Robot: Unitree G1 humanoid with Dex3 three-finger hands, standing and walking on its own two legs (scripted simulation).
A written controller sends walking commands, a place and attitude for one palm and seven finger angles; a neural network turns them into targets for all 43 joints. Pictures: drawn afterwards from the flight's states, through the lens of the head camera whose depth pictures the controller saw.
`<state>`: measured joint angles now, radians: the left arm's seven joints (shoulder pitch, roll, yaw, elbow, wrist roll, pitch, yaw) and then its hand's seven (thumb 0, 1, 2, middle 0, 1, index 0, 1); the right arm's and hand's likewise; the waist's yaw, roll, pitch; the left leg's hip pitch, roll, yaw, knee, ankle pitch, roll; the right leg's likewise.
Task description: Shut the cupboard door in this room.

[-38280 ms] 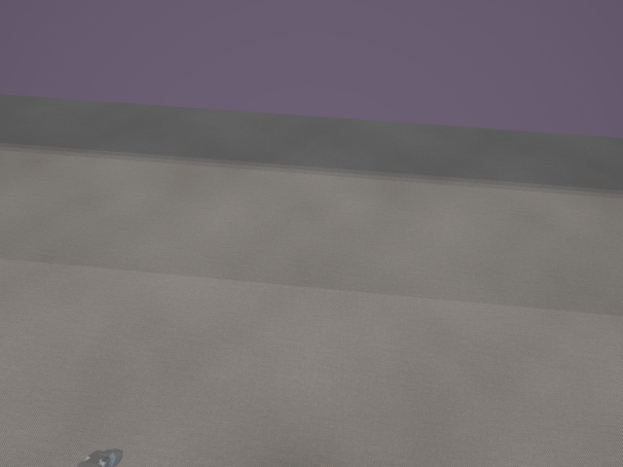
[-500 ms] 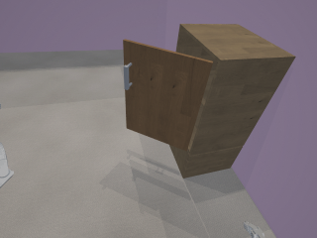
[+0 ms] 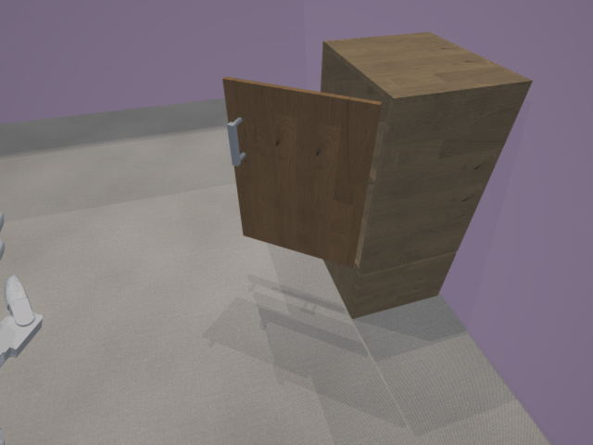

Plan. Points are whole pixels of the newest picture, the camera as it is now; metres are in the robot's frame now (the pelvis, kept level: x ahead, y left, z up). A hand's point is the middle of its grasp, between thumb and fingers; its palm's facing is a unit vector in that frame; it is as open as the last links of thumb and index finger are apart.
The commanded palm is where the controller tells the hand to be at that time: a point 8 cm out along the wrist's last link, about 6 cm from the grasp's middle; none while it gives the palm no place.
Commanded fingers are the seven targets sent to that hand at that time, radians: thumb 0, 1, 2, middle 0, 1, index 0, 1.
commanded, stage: stop stepping back and stand still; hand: left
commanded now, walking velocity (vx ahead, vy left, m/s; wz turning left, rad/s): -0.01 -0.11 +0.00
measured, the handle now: (237, 141) +0.94 +0.23 -0.05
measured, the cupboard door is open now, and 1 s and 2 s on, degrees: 51 51 51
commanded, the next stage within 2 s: let the arm hang, fingers relaxed in 0.36 s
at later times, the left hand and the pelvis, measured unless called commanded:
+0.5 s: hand (59, 318) +0.22 +0.29 +0.13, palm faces +0.37 -0.80 -0.48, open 7.4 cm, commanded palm none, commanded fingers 0.00 0.90 0.90 -0.20 -0.30 -0.20 -0.30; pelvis +0.01 +0.02 +0.00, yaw +0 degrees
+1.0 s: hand out of the picture -0.05 +0.24 -0.17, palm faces +0.03 -0.97 -0.23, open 7.2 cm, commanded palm none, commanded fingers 0.00 0.90 0.90 -0.20 -0.30 -0.20 -0.30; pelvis -0.01 +0.04 +0.00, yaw +1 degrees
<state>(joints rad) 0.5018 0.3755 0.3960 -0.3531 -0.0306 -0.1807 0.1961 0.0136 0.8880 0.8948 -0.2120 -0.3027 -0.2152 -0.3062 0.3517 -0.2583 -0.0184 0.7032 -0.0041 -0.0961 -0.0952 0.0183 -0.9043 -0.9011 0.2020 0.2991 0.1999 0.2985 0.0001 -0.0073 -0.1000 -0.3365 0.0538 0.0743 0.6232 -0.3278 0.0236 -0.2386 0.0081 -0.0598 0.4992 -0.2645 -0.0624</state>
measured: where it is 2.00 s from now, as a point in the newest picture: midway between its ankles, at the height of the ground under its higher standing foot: outside the picture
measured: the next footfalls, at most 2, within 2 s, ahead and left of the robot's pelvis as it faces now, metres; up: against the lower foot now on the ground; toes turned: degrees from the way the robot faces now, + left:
left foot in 0.04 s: +0.06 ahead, +0.16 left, +0.00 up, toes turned +5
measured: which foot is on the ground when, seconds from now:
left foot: up 0.00-0.02, down 0.04-1.00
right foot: down 0.00-1.00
